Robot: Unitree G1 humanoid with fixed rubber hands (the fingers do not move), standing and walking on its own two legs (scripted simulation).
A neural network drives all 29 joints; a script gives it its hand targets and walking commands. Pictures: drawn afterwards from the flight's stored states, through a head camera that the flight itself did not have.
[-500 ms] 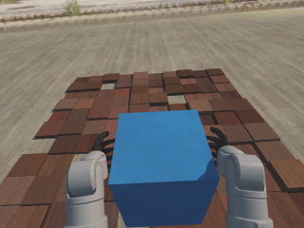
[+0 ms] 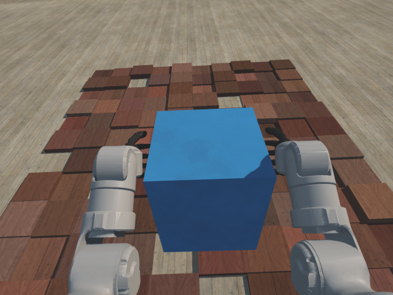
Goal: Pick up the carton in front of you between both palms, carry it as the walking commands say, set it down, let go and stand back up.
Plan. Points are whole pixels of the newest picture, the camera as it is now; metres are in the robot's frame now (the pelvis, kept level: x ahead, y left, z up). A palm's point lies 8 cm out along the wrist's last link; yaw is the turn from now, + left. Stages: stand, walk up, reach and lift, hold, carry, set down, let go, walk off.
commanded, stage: carry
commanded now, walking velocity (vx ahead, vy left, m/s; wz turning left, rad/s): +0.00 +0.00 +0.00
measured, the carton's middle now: (207, 181) +0.36 +0.00 +0.06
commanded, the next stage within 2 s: none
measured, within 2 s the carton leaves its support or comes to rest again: neither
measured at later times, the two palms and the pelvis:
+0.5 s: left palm (129, 150) +0.40 +0.16 +0.13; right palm (269, 146) +0.39 -0.14 +0.13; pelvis +0.05 +0.02 -0.01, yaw +0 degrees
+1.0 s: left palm (143, 100) +0.66 +0.18 +0.09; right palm (240, 99) +0.65 -0.12 +0.09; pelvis +0.29 +0.04 -0.02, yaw +0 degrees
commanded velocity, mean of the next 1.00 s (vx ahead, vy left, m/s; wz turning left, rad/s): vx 0.42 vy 0.00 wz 0.00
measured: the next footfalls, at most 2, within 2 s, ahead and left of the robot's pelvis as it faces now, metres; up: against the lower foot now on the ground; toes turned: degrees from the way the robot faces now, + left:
left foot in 0.90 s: +0.41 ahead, +0.12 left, +0.02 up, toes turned +5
right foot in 1.36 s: +0.72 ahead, -0.07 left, +0.01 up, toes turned -6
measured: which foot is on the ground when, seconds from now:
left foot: down 0.00-0.64, up 0.66-0.88, down 0.90-1.00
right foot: down 0.00-0.92, up 0.94-1.00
